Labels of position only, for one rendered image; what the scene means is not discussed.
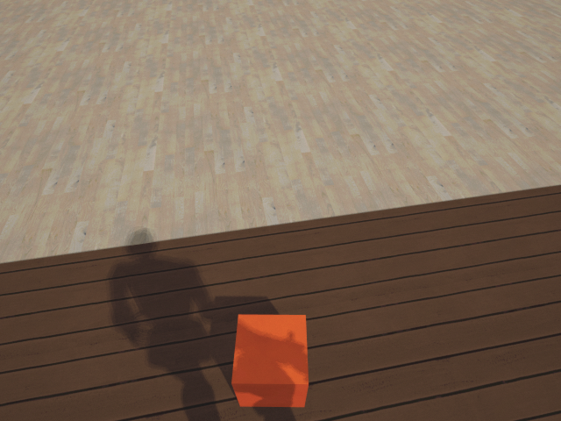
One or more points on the carton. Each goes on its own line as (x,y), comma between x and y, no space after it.
(270,367)

